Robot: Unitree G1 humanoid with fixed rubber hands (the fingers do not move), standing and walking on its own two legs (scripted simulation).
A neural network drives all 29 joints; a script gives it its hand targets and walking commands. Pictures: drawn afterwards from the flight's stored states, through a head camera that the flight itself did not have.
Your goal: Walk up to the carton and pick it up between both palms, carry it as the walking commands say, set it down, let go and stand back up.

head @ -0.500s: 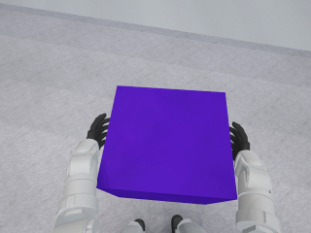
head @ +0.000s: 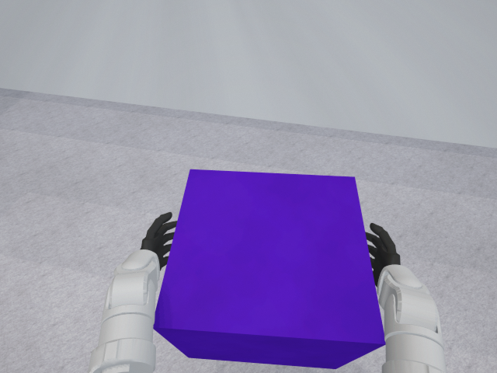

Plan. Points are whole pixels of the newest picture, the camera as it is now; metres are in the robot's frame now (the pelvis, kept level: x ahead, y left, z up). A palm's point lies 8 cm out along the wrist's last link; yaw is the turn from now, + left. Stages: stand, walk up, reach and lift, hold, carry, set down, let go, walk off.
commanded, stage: reach and lift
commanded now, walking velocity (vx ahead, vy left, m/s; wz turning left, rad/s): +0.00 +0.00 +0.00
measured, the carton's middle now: (266, 273) +0.31 -0.03 -0.06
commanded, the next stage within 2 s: hold in 1.52 s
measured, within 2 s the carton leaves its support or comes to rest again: neither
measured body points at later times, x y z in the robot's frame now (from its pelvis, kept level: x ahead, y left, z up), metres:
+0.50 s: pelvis +0.00 +0.00 +0.00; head -0.02 +0.00 +0.45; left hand +0.31 +0.17 +0.03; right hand +0.26 -0.22 +0.03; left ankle +0.00 +0.12 -0.75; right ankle +0.01 -0.12 -0.75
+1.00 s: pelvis +0.01 -0.01 +0.00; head +0.00 -0.01 +0.45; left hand +0.29 +0.20 +0.03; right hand +0.29 -0.20 +0.03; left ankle +0.00 +0.12 -0.75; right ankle +0.01 -0.12 -0.75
